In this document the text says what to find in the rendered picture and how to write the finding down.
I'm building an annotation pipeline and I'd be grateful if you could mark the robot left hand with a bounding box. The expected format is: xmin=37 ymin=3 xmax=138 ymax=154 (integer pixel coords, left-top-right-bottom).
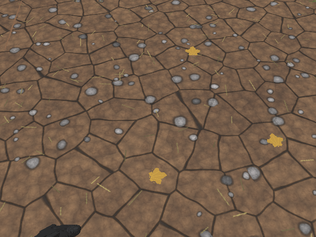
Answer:
xmin=35 ymin=224 xmax=81 ymax=237

